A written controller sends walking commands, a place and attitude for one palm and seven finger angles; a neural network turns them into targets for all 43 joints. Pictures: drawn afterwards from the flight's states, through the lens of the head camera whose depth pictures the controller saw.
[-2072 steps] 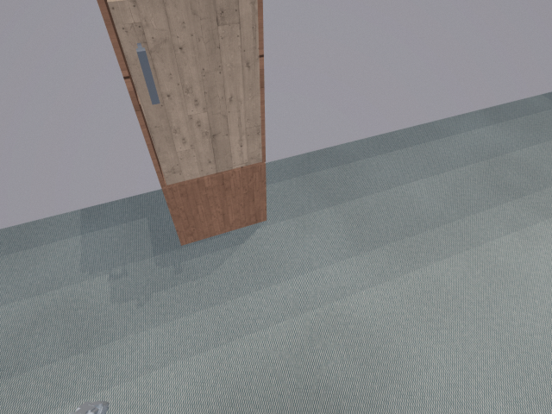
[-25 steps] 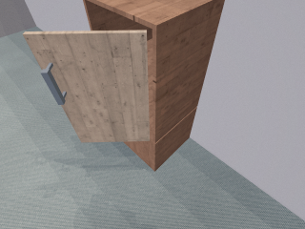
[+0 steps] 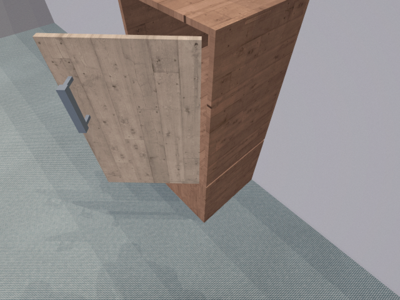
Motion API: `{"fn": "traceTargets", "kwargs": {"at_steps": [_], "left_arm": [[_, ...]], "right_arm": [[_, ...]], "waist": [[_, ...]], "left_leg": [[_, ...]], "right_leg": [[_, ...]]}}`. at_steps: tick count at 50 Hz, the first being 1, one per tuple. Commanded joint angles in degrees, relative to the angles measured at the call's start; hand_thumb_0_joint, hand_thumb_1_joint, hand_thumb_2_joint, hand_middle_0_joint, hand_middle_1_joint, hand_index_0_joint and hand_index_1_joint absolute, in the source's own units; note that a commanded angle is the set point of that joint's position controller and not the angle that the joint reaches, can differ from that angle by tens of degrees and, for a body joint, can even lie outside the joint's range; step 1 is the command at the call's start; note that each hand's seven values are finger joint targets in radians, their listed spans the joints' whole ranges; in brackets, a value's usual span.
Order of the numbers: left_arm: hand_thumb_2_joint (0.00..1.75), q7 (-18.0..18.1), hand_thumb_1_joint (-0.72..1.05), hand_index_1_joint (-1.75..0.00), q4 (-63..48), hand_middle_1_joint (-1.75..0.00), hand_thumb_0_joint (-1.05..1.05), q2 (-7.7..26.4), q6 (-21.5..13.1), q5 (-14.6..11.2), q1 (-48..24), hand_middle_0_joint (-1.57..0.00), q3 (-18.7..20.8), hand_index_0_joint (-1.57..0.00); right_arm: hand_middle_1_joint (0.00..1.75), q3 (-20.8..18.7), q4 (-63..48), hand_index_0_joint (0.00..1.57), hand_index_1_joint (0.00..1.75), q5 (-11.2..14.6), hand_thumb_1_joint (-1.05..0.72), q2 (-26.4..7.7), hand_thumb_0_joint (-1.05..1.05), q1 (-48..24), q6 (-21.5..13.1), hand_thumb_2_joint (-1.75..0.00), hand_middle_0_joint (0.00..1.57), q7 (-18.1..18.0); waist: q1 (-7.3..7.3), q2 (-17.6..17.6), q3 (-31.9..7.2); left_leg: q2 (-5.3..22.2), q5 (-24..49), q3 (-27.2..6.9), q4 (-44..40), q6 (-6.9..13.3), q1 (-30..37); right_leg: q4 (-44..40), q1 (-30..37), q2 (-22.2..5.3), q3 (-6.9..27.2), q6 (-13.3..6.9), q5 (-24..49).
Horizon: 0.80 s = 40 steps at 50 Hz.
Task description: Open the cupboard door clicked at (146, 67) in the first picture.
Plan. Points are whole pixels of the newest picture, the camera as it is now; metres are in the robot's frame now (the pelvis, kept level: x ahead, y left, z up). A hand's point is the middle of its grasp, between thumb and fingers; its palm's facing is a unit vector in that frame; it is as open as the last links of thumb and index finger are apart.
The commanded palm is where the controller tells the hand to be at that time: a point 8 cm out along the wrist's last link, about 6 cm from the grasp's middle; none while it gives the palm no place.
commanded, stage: look again from close up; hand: left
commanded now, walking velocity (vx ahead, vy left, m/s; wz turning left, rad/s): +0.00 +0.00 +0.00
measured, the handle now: (76, 105) +0.55 +0.36 +0.05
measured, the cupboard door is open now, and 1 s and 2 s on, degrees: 46 46 46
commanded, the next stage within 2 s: shuffle to correct the standing spot in 0.40 s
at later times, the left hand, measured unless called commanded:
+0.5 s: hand out of the picture +0.01 +0.22 -0.17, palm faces -0.01 -0.97 -0.24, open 7.4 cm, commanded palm none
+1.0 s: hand out of the picture +0.02 +0.25 -0.18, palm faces +0.03 -0.96 -0.28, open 7.4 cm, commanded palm none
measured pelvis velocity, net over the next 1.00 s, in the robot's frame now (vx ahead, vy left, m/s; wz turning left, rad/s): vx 0.00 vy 0.05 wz -0.02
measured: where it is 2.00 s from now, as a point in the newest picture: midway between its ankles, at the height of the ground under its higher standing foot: outside the picture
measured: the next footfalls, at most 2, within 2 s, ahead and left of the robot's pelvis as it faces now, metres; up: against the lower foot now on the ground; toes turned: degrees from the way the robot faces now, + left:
left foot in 1.30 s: +0.08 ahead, +0.24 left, +0.00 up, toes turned +7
right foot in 1.70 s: +0.04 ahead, +0.04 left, +0.00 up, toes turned +0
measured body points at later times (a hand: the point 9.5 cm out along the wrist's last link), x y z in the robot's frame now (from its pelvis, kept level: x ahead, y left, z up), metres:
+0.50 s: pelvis -0.01 +0.03 +0.00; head +0.00 +0.03 +0.45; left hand +0.01 +0.27 -0.15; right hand +0.02 -0.20 -0.15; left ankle +0.00 +0.13 -0.73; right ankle -0.06 -0.11 -0.73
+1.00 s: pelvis +0.00 +0.05 -0.01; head +0.03 +0.03 +0.44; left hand +0.02 +0.30 -0.15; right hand +0.04 -0.19 -0.17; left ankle +0.00 +0.13 -0.73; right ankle -0.04 -0.06 -0.74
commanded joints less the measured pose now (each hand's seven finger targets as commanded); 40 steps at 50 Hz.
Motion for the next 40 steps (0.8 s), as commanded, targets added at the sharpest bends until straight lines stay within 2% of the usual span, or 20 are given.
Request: {"fn": "traceTargets", "kwargs": {"at_steps": [1, 2, 3, 6, 7, 8, 11, 14, 17, 25, 29, 33, 35, 36, 37, 38, 39, 40], "left_arm": [[0.90, 0.88, 0.90, -0.30, -4.13, -0.30, 0.00, 8.35, -0.33, -0.35, 3.94, -0.20, 1.88, -0.20], [0.90, 0.75, 0.90, -0.30, -4.08, -0.30, 0.00, 8.32, 0.25, -0.32, 3.66, -0.20, 1.73, -0.20], [0.90, 0.67, 0.90, -0.30, -4.24, -0.30, 0.00, 7.92, 0.54, -0.12, 3.67, -0.20, 1.72, -0.20], [0.90, 0.33, 0.90, -0.30, -4.74, -0.30, 0.00, 8.16, 1.30, -0.18, 2.83, -0.20, 1.48, -0.20], [0.90, 0.22, 0.90, -0.30, -4.93, -0.30, 0.00, 8.29, 1.53, -0.18, 2.18, -0.20, 1.44, -0.20], [0.90, 0.15, 0.90, -0.30, -5.12, -0.30, 0.00, 8.27, 1.62, -0.13, 2.16, -0.20, 1.43, -0.20], [0.90, -0.15, 0.90, -0.30, -5.44, -0.30, 0.00, 9.13, 1.97, -0.18, 1.42, -0.20, 1.47, -0.20], [0.90, -0.37, 0.90, -0.30, -5.46, -0.30, 0.00, 9.57, 1.89, -0.16, 1.33, -0.20, 1.45, -0.20], [0.90, -0.51, 0.90, -0.30, -5.48, -0.30, 0.00, 10.14, 1.81, -0.17, 0.61, -0.20, 1.40, -0.20], [0.90, -0.61, 0.90, -0.30, -4.53, -0.30, 0.00, 10.75, 1.71, -0.29, 0.06, -0.20, 1.34, -0.20], [0.90, -0.47, 0.90, -0.30, -4.45, -0.30, 0.00, 11.94, 1.75, -0.16, 0.61, -0.20, 2.17, -0.20], [0.90, -0.26, 0.90, -0.30, -5.10, -0.30, 0.00, 14.17, 2.11, -0.03, 1.15, -0.20, 3.35, -0.20], [0.90, -0.10, 0.90, -0.30, -5.44, -0.30, 0.00, 14.84, 2.30, 0.01, 1.38, -0.20, 3.98, -0.20], [0.90, -0.03, 0.90, -0.30, -5.72, -0.30, 0.00, 14.96, 2.40, 0.06, 1.12, -0.20, 4.21, -0.20], [0.90, 0.02, 0.90, -0.30, -6.06, -0.30, 0.00, 14.77, 2.54, 0.10, 0.84, -0.20, 4.35, -0.20], [0.90, 0.07, 0.90, -0.30, -6.37, -0.30, 0.00, 14.40, 2.71, 0.22, 0.50, -0.20, 4.50, -0.20], [0.90, 0.09, 0.90, -0.30, -6.78, -0.30, 0.00, 13.84, 2.95, 0.25, -0.16, -0.20, 4.53, -0.20], [0.90, 0.07, 0.90, -0.30, -7.12, -0.30, 0.00, 12.51, 3.18, 0.28, -0.44, -0.20, 4.36, -0.20]], "right_arm": [[0.30, -0.30, -2.81, 0.20, 0.30, 0.19, -0.90, -4.33, 0.00, 4.85, -1.62, -0.90, 0.20, -0.62], [0.30, -0.23, -3.00, 0.20, 0.30, 0.27, -0.90, -4.49, 0.00, 4.01, -1.30, -0.90, 0.20, -0.78], [0.30, -0.12, -3.21, 0.20, 0.30, 0.11, -0.90, -4.38, 0.00, 3.69, -1.26, -0.90, 0.20, -0.81], [0.30, -0.11, -3.62, 0.20, 0.30, 0.04, -0.90, -4.79, 0.00, 2.72, -0.85, -0.90, 0.20, -0.79], [0.30, -0.09, -3.65, 0.20, 0.30, 0.01, -0.90, -4.89, 0.00, 2.39, -0.77, -0.90, 0.20, -0.73], [0.30, 0.03, -3.48, 0.20, 0.30, -0.12, -0.90, -4.75, 0.00, 2.21, -0.93, -0.90, 0.20, -0.67], [0.30, 0.14, -3.64, 0.20, 0.30, -0.24, -0.90, -5.58, 0.00, 1.72, -0.96, -0.90, 0.20, -0.55], [0.30, 0.17, -3.48, 0.20, 0.30, -0.25, -0.90, -5.94, 0.00, 1.28, -1.18, -0.90, 0.20, -0.47], [0.30, 0.23, -3.26, 0.20, 0.30, -0.19, -0.90, -6.21, 0.00, 1.40, -1.19, -0.90, 0.20, -0.36], [0.30, 0.48, -1.51, 0.20, 0.30, -0.07, -0.90, -6.37, 0.00, 1.75, -1.30, -0.90, 0.20, -0.31], [0.30, 0.20, -1.76, 0.20, 0.30, -0.03, -0.90, -6.19, 0.00, 1.62, -0.69, -0.90, 0.20, -0.04], [0.30, -0.19, -3.25, 0.20, 0.30, -0.15, -0.90, -5.71, 0.00, 1.00, 0.16, -0.90, 0.20, 0.26], [0.30, -0.44, -4.07, 0.20, 0.30, -0.25, -0.90, -5.44, 0.00, 0.81, 0.36, -0.90, 0.20, 0.32], [0.30, -0.56, -4.23, 0.20, 0.30, -0.25, -0.90, -5.38, 0.00, 1.15, 0.37, -0.90, 0.20, 0.32], [0.30, -0.65, -4.38, 0.20, 0.30, -0.21, -0.90, -5.54, 0.00, 1.63, 0.36, -0.90, 0.20, 0.30], [0.30, -0.79, -4.40, 0.20, 0.30, -0.25, -0.90, -5.82, 0.00, 2.24, 0.30, -0.90, 0.20, 0.28], [0.30, -0.90, -4.20, 0.20, 0.30, -0.32, -0.90, -6.73, 0.00, 3.28, 0.19, -0.90, 0.20, 0.24], [0.30, -1.18, -4.22, 0.20, 0.30, -0.49, -0.90, -8.09, 0.00, 4.42, 0.14, -0.90, 0.20, 0.09]], "waist": [[-0.21, 2.91, -6.63], [-0.09, 2.93, -3.84], [0.18, 2.64, -1.37], [0.24, -1.47, 1.45], [0.17, -1.50, 2.70], [0.55, 0.29, 3.23], [0.74, 1.43, 3.03], [1.15, 1.00, 1.53], [1.05, -1.09, 0.97], [1.00, -1.32, 0.28], [1.48, -2.03, 0.07], [1.89, -7.15, 1.45], [1.88, -8.72, 1.39], [1.72, -8.71, 1.17], [1.43, -7.23, 0.74], [1.14, -5.29, 0.33], [0.73, -2.18, 0.02], [0.59, 2.80, -1.01]], "left_leg": [[2.83, 28.56, -1.33, 0.34, 3.44, 7.18], [3.04, 26.64, -1.96, -0.45, 3.50, 5.98], [3.08, 26.27, -2.27, -0.97, 3.69, 4.53], [2.44, 16.72, -2.72, -3.17, 3.53, 2.28], [2.27, 13.40, -2.91, -4.54, 3.50, 1.40], [2.21, 12.89, -3.42, -5.65, 3.77, 0.85], [2.31, 8.10, -4.44, -8.18, 4.01, 0.19], [2.42, 8.10, -4.51, -9.22, 4.18, 0.92], [2.13, 8.65, -4.03, -9.19, 3.88, 1.70], [1.97, 10.83, -3.23, -9.33, 3.61, 3.18], [0.45, 8.61, -1.47, -6.62, 3.12, 1.47], [-1.87, 4.61, 1.31, -2.21, 1.99, -2.72], [-2.49, 4.73, 2.42, 0.14, 1.58, -3.08], [-2.42, 5.83, 2.56, 0.21, 1.54, -2.53], [-2.11, 7.90, 2.17, -0.68, 1.71, -0.85], [-1.47, 11.11, 1.53, -1.52, 2.15, 0.76], [0.24, 15.28, -0.66, -3.48, 3.09, 2.51], [3.29, 19.35, -4.51, -5.65, 5.15, 5.10]], "right_leg": [[1.94, -1.06, -6.43, 3.53, -1.34, 30.10], [0.65, -2.91, -5.67, 3.51, -1.35, 22.99], [-0.13, -3.71, -5.43, 3.29, -1.27, 20.26], [-1.53, -5.33, -5.24, 3.75, -1.05, 13.94], [-1.86, -6.12, -5.09, 3.73, -0.91, 11.15], [-1.92, -5.88, -4.98, 3.70, -0.82, 9.78], [-2.22, -5.99, -4.78, 3.56, -0.61, 5.42], [-2.46, -5.19, -5.17, 3.28, -0.32, 6.08], [-3.09, -5.13, -5.69, 3.82, -0.18, 7.25], [-3.65, -4.61, -6.32, 4.19, -0.11, 9.31], [-3.17, -3.80, -8.51, 6.47, -1.26, 9.99], [-4.56, -2.96, -12.89, 10.84, -3.35, 10.89], [-4.35, -3.32, -15.35, 12.52, -4.48, 14.58], [-3.44, -3.56, -15.58, 12.04, -4.51, 16.46], [-1.96, -4.51, -15.02, 11.25, -4.28, 17.09], [0.04, -5.10, -13.51, 9.18, -3.50, 16.76], [3.38, -6.53, -11.07, 6.23, -2.39, 14.47], [7.74, -9.02, -7.87, 2.31, -1.19, 8.63]]}}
